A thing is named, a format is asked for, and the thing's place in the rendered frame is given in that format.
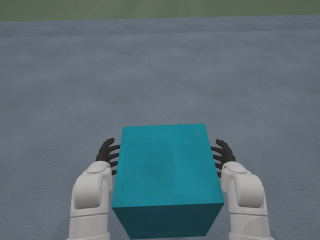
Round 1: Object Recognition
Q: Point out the left robot hand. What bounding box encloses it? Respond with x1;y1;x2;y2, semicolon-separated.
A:
96;138;121;175

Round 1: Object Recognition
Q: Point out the left robot forearm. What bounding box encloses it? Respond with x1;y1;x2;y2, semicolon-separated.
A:
66;161;113;240

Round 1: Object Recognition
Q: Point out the carton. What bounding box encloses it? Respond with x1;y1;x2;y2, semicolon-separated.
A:
111;123;225;240

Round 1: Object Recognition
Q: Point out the right robot hand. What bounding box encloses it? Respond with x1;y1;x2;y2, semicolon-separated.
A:
210;139;236;178

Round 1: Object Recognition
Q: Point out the right robot forearm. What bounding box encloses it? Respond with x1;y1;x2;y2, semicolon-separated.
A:
221;161;275;240

